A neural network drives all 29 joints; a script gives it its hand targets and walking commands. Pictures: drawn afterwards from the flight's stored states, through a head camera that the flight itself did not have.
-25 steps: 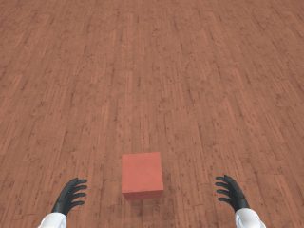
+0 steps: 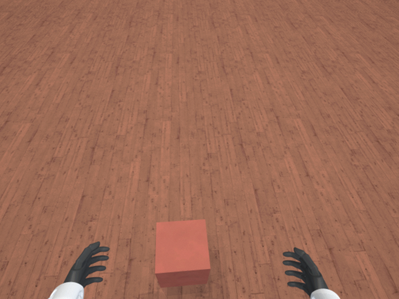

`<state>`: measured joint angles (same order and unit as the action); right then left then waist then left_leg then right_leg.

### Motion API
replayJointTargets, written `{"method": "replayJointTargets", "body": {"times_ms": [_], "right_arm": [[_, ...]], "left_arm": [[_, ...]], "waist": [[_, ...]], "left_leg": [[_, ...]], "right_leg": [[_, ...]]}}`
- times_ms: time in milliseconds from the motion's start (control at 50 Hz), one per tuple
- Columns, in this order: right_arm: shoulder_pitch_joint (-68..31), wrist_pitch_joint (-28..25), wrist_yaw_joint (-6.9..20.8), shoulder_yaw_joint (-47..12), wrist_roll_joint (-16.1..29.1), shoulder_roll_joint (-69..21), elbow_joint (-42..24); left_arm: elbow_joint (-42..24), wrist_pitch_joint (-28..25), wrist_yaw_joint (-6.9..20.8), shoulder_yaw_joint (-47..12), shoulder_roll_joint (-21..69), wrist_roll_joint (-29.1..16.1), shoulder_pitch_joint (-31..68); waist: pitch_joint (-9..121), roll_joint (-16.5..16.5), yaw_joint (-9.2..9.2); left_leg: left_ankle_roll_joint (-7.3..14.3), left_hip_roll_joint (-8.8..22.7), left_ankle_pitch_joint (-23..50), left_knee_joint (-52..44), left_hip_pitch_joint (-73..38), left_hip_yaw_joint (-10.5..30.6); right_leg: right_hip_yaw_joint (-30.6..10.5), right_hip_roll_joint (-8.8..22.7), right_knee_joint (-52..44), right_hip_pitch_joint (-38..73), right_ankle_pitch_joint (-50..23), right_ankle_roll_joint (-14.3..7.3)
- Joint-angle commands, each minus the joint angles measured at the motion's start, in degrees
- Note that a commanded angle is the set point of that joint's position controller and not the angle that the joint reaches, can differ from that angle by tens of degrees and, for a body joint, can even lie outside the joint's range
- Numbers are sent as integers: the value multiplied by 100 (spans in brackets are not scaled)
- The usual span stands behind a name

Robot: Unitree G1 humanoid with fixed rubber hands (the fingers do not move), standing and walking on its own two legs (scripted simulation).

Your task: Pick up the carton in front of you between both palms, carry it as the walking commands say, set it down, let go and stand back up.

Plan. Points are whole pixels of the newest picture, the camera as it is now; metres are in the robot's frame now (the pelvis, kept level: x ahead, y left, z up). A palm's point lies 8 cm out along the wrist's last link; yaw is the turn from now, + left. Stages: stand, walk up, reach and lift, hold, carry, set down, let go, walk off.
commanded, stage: stand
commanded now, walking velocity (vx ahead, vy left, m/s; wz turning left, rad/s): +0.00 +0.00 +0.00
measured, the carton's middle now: (182, 254) +0.40 +0.05 -0.65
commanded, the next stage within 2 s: none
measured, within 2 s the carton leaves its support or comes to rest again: neither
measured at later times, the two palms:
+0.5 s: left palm (47, 297) +0.14 +0.30 -0.09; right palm out of the picture +0.13 -0.27 -0.08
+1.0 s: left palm out of the picture +0.11 +0.31 -0.10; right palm out of the picture +0.10 -0.28 -0.09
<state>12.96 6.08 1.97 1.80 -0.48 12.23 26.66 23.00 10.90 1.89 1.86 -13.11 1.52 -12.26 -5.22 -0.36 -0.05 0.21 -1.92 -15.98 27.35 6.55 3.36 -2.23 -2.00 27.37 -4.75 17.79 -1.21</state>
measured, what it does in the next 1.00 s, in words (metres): stands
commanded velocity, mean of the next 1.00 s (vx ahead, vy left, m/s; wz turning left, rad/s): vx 0.00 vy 0.00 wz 0.00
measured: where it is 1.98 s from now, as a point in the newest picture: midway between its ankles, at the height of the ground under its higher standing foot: outside the picture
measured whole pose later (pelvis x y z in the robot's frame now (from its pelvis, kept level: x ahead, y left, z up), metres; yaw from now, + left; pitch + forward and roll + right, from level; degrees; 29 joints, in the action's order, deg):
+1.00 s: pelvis +0.00 +0.02 +0.01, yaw -1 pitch -2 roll +0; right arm 8.0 -0.6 -1.2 1.0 -1.5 20.4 54.4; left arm 51.6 -0.2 -1.2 0.7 -20.9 1.4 -9.8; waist -0.8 -1.0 0.0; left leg 1.6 -2.2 -13.2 22.7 7.4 1.6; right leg -3.4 -0.9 21.8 -5.6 14.3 0.3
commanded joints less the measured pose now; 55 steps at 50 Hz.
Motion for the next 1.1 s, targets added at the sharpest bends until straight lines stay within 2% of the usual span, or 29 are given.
{"method": "replayJointTargets", "body": {"times_ms": [0, 40, 80, 160, 240, 560, 1080], "right_arm": [[-245, -310, -295, 322, -227, 1165, 252], [-269, -432, -312, 277, -256, 1150, 478], [-407, -512, -311, 259, -239, 1180, 649], [-490, -605, -319, 247, -196, 1259, 941], [-461, -651, -346, 256, -184, 1384, 1178], [-592, -711, -377, 185, -132, 1618, 1867], [-746, -735, -324, 79, -78, 1810, 2675]], "left_arm": [[177, -523, -325, 326, -1175, 16, 227], [325, -740, -307, 273, -1048, 55, 291], [515, -852, -269, 265, -1046, 59, 330], [892, -981, -275, 263, -1175, 55, 285], [1151, -1052, -312, 246, -1273, 52, 272], [1909, -1149, -352, 152, -1457, 24, 281], [2766, -1186, -314, 45, -1705, -22, 455]], "waist": [[345, -461, -73], [422, -134, -27], [596, 85, -61], [837, 80, -50], [894, 180, 2], [814, 59, 12], [506, 29, 0]], "left_leg": [[-137, 321, 908, -71, 454, 24], [-94, 393, 533, -202, 540, 136], [-26, 464, 618, -264, 635, 243], [3, 520, 1297, -197, 523, 287], [28, 582, 1693, -198, 329, 337], [81, 661, 2117, -385, 86, 424], [99, 736, 1251, -915, 43, 477]], "right_leg": [[-253, 392, -433, -791, -696, 243], [-390, 413, -453, -859, -242, 174], [-374, 398, -321, -654, -558, 160], [-371, 435, -225, -471, -1189, 164], [-393, 468, -205, -475, -1443, 145], [-459, 600, -352, -296, -1777, 88], [-636, 740, -969, -228, -1230, 48]]}}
